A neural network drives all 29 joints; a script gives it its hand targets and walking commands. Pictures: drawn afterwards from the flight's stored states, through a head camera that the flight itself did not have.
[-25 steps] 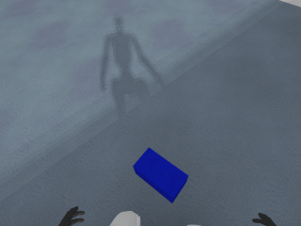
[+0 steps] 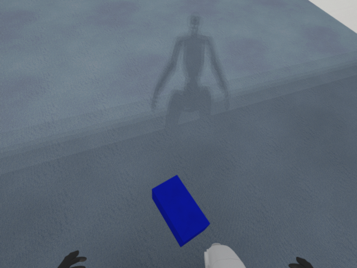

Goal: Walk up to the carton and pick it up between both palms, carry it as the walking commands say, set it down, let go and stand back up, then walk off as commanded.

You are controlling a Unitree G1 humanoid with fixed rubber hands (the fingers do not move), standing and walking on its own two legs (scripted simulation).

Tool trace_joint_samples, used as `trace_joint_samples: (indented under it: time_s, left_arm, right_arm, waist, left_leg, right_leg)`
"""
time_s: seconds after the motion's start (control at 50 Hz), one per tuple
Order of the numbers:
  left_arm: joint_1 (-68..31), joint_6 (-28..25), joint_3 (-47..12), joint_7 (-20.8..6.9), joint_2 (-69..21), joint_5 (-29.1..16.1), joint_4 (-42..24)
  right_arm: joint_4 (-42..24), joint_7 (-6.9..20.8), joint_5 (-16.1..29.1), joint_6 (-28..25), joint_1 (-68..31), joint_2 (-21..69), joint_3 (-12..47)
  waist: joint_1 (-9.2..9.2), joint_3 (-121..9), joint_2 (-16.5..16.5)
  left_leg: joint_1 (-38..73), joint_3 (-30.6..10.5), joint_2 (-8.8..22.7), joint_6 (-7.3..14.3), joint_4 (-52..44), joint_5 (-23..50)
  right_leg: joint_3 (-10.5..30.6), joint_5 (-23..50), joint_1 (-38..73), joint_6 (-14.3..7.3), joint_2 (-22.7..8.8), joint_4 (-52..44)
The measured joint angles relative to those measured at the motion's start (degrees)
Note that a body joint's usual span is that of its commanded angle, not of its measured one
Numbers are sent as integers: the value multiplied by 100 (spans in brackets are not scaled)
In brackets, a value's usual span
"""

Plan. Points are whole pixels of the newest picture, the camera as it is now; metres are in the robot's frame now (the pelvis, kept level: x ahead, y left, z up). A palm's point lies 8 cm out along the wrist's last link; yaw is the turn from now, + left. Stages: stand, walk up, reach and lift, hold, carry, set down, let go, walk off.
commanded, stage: walk off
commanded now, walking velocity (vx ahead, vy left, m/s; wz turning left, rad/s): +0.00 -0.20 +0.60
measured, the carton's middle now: (178, 209) +0.43 -0.07 -0.71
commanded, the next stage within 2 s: none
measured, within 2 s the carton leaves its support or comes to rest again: neither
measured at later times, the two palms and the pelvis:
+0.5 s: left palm out of the picture +0.01 +0.12 -0.14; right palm (300, 216) +0.23 -0.34 -0.11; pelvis +0.02 -0.14 -0.02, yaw +19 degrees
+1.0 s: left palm out of the picture +0.06 +0.03 -0.11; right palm (333, 188) +0.31 -0.48 -0.12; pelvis +0.08 -0.26 -0.02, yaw +36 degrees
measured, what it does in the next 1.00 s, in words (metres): steps to the right, turning left: right foot, then left foot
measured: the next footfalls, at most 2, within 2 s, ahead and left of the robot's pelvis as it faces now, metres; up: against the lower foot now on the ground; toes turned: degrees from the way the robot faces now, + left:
right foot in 0.14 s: +0.06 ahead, -0.21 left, +0.00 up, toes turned +3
left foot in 0.52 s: +0.01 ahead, -0.07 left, +0.00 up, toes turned +27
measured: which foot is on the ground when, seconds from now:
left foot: down 0.00-0.14, up 0.16-0.50, down 0.52-0.96, up 0.98-1.00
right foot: up 0.00-0.12, down 0.14-0.52, up 0.54-0.94, down 0.96-1.00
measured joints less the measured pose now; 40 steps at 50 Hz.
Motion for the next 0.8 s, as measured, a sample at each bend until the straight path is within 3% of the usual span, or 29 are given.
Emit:
trace_joint_samples:
  time_s: [0.08, 0.14, 0.18, 0.22, 0.26, 0.32, 0.38, 0.46, 0.5, 0.54, 0.6, 0.7, 0.8]
  left_arm:
    - [-224, -17, -29, 0, -58, -51, -135]
    - [-275, -130, -51, 70, -78, -48, -224]
    - [-280, -191, -88, 90, -185, -20, -188]
    - [-202, -209, -161, 61, -275, -22, -193]
    - [-107, -220, -209, 85, -359, -17, -183]
    - [-10, -249, -221, 194, -432, 3, -166]
    - [73, -283, -216, 277, -443, 18, -138]
    - [208, -294, -196, 296, -375, 51, -12]
    - [308, -283, -176, 282, -319, 35, 90]
    - [449, -264, -137, 269, -240, 8, 205]
    - [497, -89, -112, 222, -195, 34, 312]
    - [269, -50, -34, 83, -69, 29, 167]
    - [13, -6, 10, 21, -3, 0, 11]
  right_arm:
    - [-54, 38, -40, 47, 10, -143, -92]
    - [-117, 30, -44, 45, 24, -252, -141]
    - [-95, -22, -68, 63, -40, -306, -195]
    - [-59, -68, -63, 141, -102, -262, -207]
    - [-33, -24, -41, 179, -171, -229, -206]
    - [7, 77, -20, 188, -249, -171, -188]
    - [8, 143, -11, 219, -344, -61, -129]
    - [-102, 172, 37, 228, -587, 168, 13]
    - [-175, 164, 58, 181, -712, 279, 80]
    - [-252, 140, 20, 74, -781, 369, 144]
    - [-274, 38, 51, 35, -643, 363, 186]
    - [-65, -28, 63, 12, -268, 222, 135]
    - [-1, -7, 3, -29, -54, 48, 31]
  waist:
    - [-173, -3, 104]
    - [-217, -70, 174]
    - [-192, -18, 345]
    - [-140, -14, 380]
    - [-64, -28, 401]
    - [65, -62, 401]
    - [193, -92, 331]
    - [315, -73, 141]
    - [347, -67, 30]
    - [327, -74, -132]
    - [300, -63, -193]
    - [213, 12, -122]
    - [41, 6, -8]
  left_leg:
    - [-217, -325, 60, -241, 231, -92]
    - [-445, -562, 25, -472, 577, -262]
    - [-783, -634, -63, -306, 1436, -1192]
    - [-1190, -402, -298, -182, 2649, -1636]
    - [-1461, -95, -466, -140, 3565, -1513]
    - [-1563, 374, -548, -192, 4147, -1249]
    - [-1359, 748, -521, -188, 3740, -1214]
    - [-783, 1079, -410, -23, 2359, -1515]
    - [-409, 1178, -388, 70, 1511, -1223]
    - [-105, 1191, -431, 243, 783, -624]
    - [-116, 1001, -401, 471, 810, -566]
    - [135, 552, -227, 279, 61, -87]
    - [15, 108, -22, 38, -46, 52]
  right_leg:
    - [-10, -206, 460, -20, 131, -1145]
    - [-172, 40, 1166, -191, 227, -2482]
    - [-343, 30, 1150, -432, 257, -2352]
    - [-493, -40, 1203, -590, 167, -2300]
    - [-648, 20, 1361, -669, 105, -2491]
    - [-904, 81, 1547, -783, 90, -2711]
    - [-1167, 43, 1637, -885, 116, -2768]
    - [-1530, -141, 1657, -998, 166, -2587]
    - [-1711, -301, 1621, -1028, 170, -2367]
    - [-1763, -571, 1443, -945, 86, -1829]
    - [-1034, -1139, 757, -503, 217, -222]
    - [-319, -226, 14, -140, 88, 715]
    - [-15, 34, -75, -8, -38, 214]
